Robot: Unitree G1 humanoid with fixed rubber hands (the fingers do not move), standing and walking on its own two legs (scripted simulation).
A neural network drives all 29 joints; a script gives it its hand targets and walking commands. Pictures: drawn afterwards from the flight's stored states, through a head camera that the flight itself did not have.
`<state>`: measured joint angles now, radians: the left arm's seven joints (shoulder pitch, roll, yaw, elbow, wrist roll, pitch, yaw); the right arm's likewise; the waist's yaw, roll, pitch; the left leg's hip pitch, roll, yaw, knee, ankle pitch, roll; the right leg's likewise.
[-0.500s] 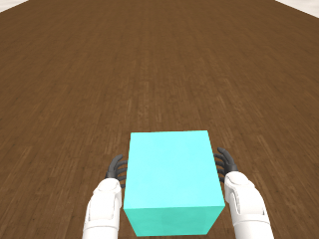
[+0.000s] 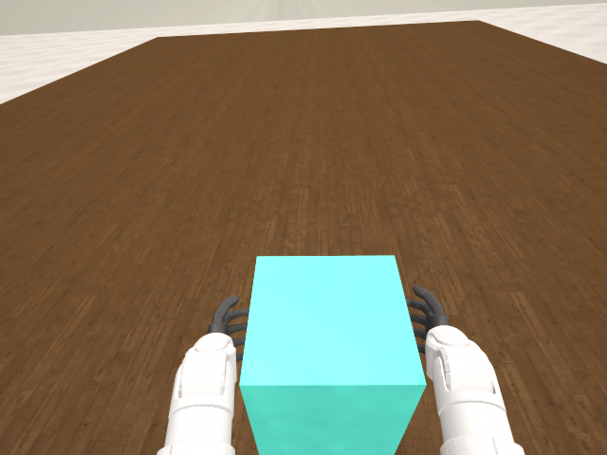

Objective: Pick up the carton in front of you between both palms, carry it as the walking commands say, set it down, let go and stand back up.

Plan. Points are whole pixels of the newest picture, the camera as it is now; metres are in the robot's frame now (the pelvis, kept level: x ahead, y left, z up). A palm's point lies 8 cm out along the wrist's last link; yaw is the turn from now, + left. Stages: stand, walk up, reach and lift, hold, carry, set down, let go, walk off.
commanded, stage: set down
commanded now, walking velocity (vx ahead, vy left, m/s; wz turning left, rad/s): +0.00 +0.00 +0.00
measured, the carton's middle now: (326, 358) +0.31 -0.01 -0.02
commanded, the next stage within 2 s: none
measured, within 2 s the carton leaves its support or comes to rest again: neither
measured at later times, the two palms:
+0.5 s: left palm (242, 354) +0.35 +0.13 -0.05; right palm (422, 347) +0.34 -0.17 -0.04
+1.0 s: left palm (256, 388) +0.40 +0.14 -0.23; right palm (400, 372) +0.40 -0.16 -0.21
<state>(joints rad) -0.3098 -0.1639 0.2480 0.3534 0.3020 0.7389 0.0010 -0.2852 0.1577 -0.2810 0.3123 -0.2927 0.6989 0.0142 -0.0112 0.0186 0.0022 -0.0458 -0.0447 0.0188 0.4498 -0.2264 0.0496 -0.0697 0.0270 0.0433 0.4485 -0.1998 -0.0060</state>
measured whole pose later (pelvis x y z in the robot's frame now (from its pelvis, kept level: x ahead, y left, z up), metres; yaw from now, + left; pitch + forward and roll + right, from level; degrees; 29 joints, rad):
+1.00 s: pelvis -0.02 -0.01 -0.15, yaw +2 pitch +37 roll +0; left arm -0.74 -0.06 0.36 0.69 0.19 0.18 0.11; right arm -0.77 0.06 -0.46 0.69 -0.21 0.14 -0.01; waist -0.04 0.00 -0.17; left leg -1.50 -0.10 -0.02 1.33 -0.47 0.03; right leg -1.51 0.07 0.05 1.32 -0.45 0.01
